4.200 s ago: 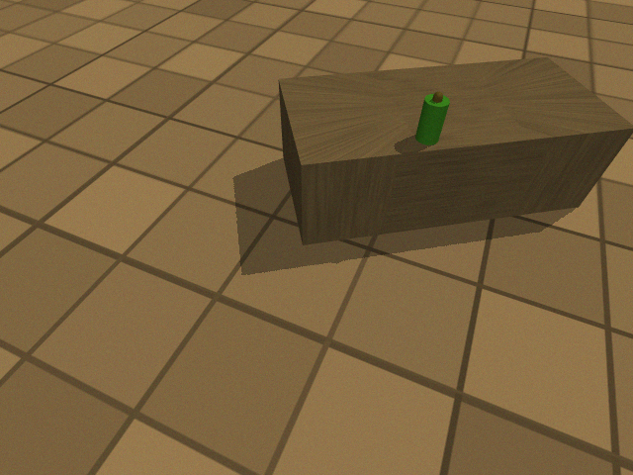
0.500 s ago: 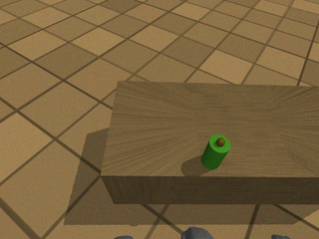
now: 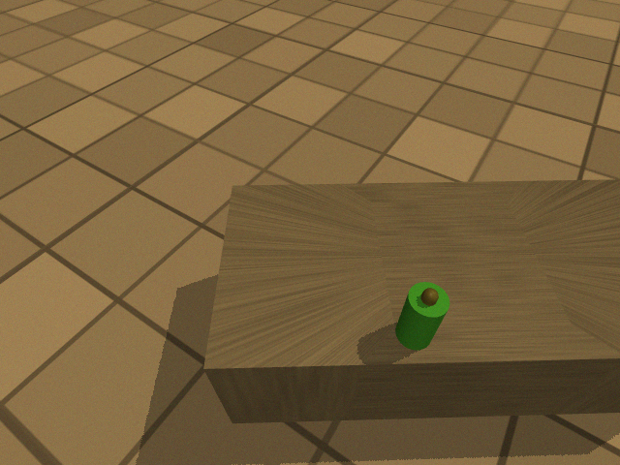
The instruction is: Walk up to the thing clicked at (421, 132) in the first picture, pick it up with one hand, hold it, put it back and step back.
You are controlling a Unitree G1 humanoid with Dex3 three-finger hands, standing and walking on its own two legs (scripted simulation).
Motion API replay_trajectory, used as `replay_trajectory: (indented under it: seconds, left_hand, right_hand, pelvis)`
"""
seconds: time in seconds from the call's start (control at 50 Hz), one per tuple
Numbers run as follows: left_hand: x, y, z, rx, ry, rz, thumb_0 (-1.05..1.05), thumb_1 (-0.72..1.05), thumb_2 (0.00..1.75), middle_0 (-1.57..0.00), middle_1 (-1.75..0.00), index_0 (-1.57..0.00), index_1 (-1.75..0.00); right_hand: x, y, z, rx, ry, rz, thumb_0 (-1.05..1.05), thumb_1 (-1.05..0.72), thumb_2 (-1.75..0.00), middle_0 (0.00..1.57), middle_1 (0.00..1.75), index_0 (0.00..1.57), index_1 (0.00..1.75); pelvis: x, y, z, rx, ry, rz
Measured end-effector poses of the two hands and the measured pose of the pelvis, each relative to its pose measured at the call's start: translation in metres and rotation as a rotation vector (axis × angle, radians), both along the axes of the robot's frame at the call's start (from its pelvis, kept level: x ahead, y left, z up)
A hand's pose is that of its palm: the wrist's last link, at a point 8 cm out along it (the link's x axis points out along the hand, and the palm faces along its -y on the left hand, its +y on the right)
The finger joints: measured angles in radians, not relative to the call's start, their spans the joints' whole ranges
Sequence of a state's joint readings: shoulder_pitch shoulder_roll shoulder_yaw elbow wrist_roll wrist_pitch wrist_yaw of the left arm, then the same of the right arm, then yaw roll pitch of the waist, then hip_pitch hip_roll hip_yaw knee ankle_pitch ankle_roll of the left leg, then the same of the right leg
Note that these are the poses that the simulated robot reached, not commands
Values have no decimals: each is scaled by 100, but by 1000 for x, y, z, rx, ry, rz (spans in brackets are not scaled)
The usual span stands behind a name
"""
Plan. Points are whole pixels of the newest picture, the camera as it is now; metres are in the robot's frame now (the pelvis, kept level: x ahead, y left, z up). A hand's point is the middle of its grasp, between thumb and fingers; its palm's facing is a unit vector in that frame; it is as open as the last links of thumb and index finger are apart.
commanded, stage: walk up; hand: right
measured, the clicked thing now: (422, 314) +0.46 -0.23 -0.26
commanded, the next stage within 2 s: stand in 1.02 s
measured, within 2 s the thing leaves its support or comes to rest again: neither
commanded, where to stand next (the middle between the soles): +0.08 +0.02 m, yaw -1 degrees
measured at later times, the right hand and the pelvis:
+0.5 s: hand out of the picture +0.09 -0.26 -0.14, palm faces +0.05 +0.94 -0.34, open 7.4 cm; pelvis +0.01 +0.00 +0.01, yaw -2 degrees
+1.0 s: hand out of the picture +0.09 -0.25 -0.14, palm faces +0.08 +0.94 -0.34, open 7.4 cm; pelvis +0.02 +0.01 +0.01, yaw -3 degrees
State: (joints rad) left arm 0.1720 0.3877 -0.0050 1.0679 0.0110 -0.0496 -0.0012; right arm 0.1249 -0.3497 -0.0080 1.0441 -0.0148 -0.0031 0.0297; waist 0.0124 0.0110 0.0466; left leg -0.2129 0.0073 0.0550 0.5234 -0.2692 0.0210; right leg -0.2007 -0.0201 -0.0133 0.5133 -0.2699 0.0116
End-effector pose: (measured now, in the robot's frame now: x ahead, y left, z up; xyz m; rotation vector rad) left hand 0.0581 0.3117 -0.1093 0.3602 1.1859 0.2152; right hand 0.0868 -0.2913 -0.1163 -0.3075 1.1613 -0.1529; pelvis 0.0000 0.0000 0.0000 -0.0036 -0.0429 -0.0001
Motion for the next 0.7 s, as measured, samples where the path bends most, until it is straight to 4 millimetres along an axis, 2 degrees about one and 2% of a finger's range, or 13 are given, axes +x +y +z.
replay_trajectory:
  seconds: [0.2,0.36,0.52,0.7]
  left_hand:
    - [32,-14,3,-19,-17,-36,0,90,90,-20,-30,-20,-30]
    - [50,-16,5,-21,-27,-57,0,90,90,-20,-30,-20,-30]
    - [58,-12,6,-20,-21,-65,0,90,90,-20,-30,-20,-30]
    - [57,-8,5,-16,7,-67,0,90,90,-20,-30,-20,-30]
  right_hand:
    - [9,-19,12,-35,-12,-51,1,-90,-90,20,30,21,30]
    - [4,-19,14,-36,1,-83,0,-90,-90,20,30,21,30]
    - [-8,-12,10,-24,30,-108,0,-90,-90,20,30,21,30]
    - [-17,-4,6,-12,58,-127,0,-90,-90,20,30,21,30]
  pelvis:
    - [7,-2,6,4,-1,-15]
    - [11,-1,8,3,-3,-29]
    - [13,3,10,4,-5,-41]
    - [16,7,10,6,-5,-47]
